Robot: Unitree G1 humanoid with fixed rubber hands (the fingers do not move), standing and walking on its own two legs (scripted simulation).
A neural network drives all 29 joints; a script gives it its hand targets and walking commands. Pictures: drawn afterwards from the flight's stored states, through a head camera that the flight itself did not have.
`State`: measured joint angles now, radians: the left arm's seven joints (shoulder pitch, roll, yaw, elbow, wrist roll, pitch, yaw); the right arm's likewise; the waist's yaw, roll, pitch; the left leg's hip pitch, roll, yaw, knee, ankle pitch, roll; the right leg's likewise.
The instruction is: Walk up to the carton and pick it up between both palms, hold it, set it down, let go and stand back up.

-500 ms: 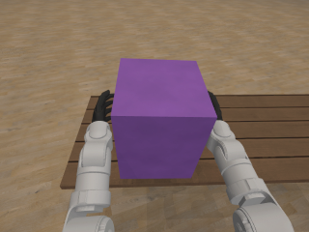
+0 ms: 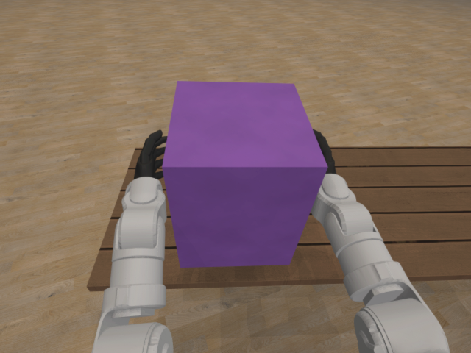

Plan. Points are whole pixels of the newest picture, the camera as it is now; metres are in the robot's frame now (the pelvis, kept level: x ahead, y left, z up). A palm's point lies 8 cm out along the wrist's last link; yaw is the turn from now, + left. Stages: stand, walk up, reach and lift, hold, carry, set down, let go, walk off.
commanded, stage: reach and lift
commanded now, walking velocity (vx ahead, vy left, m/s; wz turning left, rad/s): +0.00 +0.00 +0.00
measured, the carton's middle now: (236, 177) +0.37 -0.01 +0.14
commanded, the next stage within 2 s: hold in 0.58 s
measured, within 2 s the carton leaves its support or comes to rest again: neither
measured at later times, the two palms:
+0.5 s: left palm (143, 175) +0.35 +0.14 +0.17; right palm (323, 172) +0.35 -0.15 +0.16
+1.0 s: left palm (135, 172) +0.34 +0.15 +0.19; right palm (320, 164) +0.35 -0.14 +0.18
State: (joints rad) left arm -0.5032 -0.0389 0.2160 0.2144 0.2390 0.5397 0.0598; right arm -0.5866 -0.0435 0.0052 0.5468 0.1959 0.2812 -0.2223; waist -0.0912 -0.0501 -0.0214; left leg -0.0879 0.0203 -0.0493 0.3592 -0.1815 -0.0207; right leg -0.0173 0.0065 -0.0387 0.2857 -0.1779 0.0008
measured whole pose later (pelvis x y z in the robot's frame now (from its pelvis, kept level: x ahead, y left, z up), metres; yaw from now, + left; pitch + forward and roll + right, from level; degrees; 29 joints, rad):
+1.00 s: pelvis -0.01 +0.00 +0.00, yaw +0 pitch -7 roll -1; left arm -0.56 -0.02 0.24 0.18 0.25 0.65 0.03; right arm -0.66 -0.05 0.01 0.55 0.22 0.36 -0.24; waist -0.07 -0.05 -0.03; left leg -0.07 0.02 -0.06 0.36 -0.17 -0.03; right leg 0.00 0.01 -0.04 0.29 -0.17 -0.01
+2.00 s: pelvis -0.01 +0.00 +0.00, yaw +0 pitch -7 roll -1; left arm -0.52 -0.04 0.23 0.10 0.26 0.67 0.02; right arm -0.61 -0.06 0.03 0.47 0.24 0.38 -0.25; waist -0.07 -0.04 -0.02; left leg -0.06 0.02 -0.06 0.36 -0.18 -0.02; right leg 0.02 0.01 -0.04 0.28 -0.17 0.00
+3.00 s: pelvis -0.01 +0.00 +0.00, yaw +0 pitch -7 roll -1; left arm -0.51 -0.04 0.23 0.10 0.27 0.67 0.03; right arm -0.61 -0.06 0.03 0.47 0.24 0.37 -0.25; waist -0.07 -0.04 -0.02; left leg -0.06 0.02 -0.06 0.36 -0.18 -0.02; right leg 0.02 0.01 -0.03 0.28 -0.17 0.00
